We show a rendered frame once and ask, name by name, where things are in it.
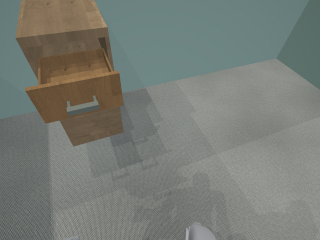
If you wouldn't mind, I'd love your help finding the robot right thigh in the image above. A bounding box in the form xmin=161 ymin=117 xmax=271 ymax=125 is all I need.
xmin=184 ymin=225 xmax=216 ymax=240

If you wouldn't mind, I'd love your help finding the cabinet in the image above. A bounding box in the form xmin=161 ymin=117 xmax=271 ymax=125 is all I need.
xmin=15 ymin=0 xmax=124 ymax=147

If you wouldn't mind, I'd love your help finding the handle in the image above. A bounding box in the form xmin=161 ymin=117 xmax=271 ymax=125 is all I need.
xmin=66 ymin=95 xmax=100 ymax=117

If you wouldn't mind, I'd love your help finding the drawer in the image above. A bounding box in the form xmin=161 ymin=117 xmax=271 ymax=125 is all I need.
xmin=25 ymin=48 xmax=124 ymax=124

